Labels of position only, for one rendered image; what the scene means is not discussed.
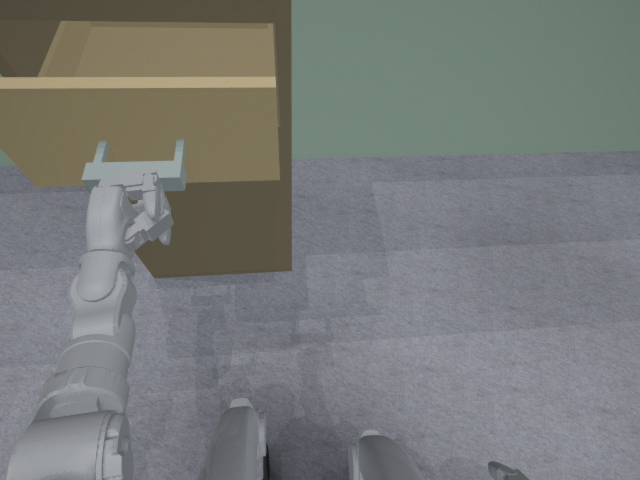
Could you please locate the robot left hand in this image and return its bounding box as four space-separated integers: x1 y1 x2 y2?
86 168 174 260

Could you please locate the right robot shin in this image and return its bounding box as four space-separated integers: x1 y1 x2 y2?
359 430 379 440

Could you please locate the robot right thigh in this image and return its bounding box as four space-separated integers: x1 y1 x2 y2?
348 435 424 480

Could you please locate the robot left upper arm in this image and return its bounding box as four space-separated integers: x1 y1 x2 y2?
10 410 134 480

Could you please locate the robot left forearm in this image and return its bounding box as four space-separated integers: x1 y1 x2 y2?
4 249 137 480

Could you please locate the drawer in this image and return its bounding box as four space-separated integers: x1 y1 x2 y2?
0 21 280 187

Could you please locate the cabinet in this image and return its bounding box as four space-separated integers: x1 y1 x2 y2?
0 0 292 278

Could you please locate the handle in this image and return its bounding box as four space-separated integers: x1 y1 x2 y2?
82 139 187 192

